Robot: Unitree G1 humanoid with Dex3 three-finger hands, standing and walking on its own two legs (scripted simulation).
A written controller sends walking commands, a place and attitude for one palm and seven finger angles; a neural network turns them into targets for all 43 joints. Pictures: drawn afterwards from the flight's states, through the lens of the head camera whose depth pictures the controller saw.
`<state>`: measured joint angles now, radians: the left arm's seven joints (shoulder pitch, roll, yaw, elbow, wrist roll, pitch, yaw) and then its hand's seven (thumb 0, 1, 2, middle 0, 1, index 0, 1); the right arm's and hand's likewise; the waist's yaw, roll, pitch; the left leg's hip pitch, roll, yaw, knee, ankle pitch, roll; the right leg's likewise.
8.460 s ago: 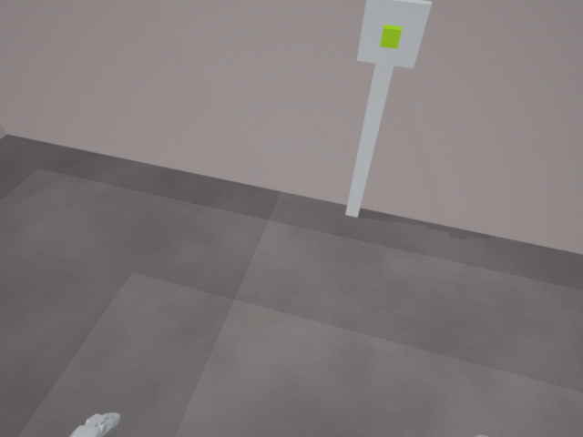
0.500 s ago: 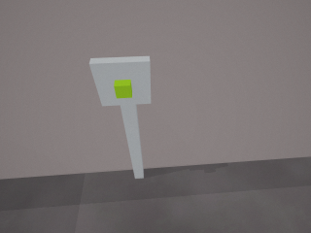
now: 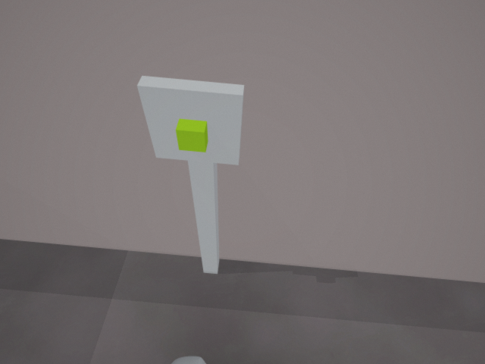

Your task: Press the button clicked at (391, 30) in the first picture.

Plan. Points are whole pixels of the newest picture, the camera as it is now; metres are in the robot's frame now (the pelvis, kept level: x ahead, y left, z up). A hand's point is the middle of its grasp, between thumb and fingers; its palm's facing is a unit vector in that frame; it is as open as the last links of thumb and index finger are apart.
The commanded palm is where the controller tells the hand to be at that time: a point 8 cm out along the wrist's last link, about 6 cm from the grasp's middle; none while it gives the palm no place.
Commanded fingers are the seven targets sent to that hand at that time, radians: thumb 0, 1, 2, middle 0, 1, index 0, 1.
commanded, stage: shuffle to correct the standing spot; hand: left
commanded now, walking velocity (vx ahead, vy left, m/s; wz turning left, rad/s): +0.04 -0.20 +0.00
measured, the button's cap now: (193, 134) +0.49 +0.14 +0.08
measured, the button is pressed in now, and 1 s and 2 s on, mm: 0 0 0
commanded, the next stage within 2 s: come to a stop and stand still in 0.16 s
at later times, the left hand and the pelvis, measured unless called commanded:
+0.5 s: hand out of the picture +0.10 +0.09 -0.16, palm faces -0.01 -0.97 -0.24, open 7.3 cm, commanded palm none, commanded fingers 0.00 0.90 0.90 -0.20 -0.30 -0.20 -0.30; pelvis +0.04 -0.09 +0.00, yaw -1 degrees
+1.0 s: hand out of the picture +0.04 +0.12 -0.17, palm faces +0.07 -0.97 -0.21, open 7.3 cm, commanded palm none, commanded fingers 0.00 0.90 0.90 -0.20 -0.30 -0.20 -0.30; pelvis +0.02 -0.06 +0.01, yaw +1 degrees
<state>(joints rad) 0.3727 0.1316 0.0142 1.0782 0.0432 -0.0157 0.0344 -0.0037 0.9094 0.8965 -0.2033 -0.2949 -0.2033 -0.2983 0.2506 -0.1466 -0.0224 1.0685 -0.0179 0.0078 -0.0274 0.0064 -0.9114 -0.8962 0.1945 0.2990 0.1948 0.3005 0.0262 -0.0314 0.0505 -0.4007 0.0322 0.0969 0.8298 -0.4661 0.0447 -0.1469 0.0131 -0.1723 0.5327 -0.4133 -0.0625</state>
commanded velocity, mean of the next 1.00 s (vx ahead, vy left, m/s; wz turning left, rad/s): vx -0.02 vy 0.05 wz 0.00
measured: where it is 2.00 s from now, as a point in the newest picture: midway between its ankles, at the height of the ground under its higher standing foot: outside the picture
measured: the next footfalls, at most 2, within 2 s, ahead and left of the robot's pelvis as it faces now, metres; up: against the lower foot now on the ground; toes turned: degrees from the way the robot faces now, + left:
left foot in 0.04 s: +0.06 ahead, +0.09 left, +0.00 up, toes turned +7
right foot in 0.42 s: +0.10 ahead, -0.23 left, +0.00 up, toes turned -5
